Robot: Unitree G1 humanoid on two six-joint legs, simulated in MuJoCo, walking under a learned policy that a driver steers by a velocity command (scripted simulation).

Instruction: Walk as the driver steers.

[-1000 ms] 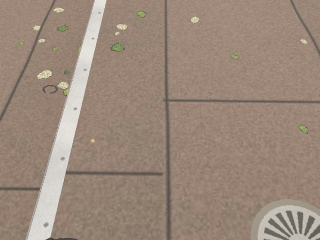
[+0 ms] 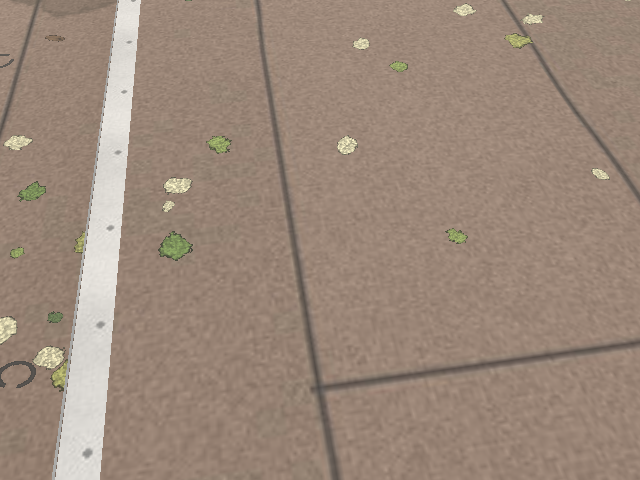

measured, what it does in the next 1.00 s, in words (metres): walks ahead: right foot, then left foot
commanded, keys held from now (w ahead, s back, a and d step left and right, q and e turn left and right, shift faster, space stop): w+e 0.14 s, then w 0.86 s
